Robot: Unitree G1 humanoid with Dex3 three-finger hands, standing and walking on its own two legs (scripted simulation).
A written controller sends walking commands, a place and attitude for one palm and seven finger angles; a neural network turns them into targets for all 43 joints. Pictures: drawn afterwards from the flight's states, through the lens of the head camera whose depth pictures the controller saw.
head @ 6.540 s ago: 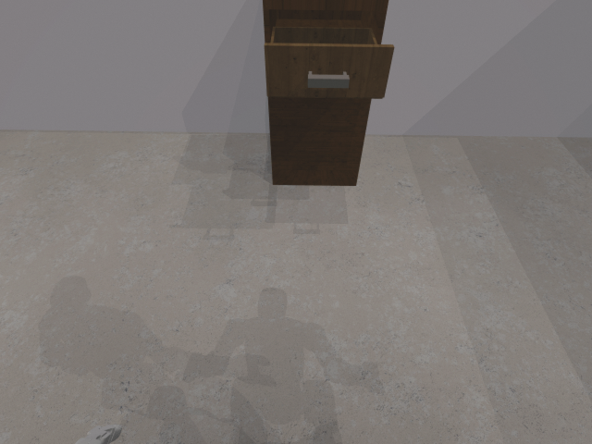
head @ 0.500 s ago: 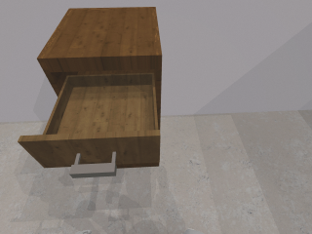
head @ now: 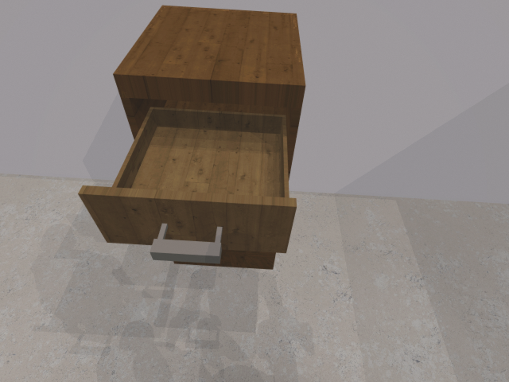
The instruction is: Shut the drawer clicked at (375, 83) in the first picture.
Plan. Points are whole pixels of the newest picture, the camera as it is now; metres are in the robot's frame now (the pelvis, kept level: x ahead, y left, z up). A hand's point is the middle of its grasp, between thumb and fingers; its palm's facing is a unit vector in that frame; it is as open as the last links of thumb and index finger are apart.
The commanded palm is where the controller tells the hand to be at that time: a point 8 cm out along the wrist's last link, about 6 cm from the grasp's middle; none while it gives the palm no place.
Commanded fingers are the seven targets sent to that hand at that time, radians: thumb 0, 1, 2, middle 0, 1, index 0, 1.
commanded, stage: come to a stop and stand still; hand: left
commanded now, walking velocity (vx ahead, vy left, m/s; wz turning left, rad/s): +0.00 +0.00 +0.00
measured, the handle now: (189, 240) +0.36 +0.16 -0.02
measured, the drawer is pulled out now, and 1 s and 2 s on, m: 0.30 0.30 0.30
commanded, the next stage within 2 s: look again from close up in 0.88 s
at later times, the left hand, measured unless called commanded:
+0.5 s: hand out of the picture -0.08 +0.18 -0.16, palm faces +0.02 -0.98 -0.20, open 7.4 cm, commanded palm none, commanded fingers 0.00 0.90 0.90 -0.20 -0.30 -0.20 -0.30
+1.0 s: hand out of the picture -0.10 +0.16 -0.16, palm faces +0.03 -0.99 -0.15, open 7.3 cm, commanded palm none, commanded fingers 0.00 0.90 0.90 -0.20 -0.30 -0.20 -0.30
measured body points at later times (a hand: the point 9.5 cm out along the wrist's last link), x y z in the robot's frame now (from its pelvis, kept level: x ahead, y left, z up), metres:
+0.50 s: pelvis -0.05 +0.02 +0.02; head -0.05 +0.01 +0.47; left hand -0.08 +0.24 -0.14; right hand -0.07 -0.18 -0.15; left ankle -0.02 +0.12 -0.73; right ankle -0.09 -0.08 -0.73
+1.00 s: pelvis -0.06 +0.01 +0.02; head -0.05 +0.01 +0.46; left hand -0.10 +0.21 -0.15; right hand -0.11 -0.19 -0.15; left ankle -0.02 +0.12 -0.73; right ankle -0.09 -0.08 -0.73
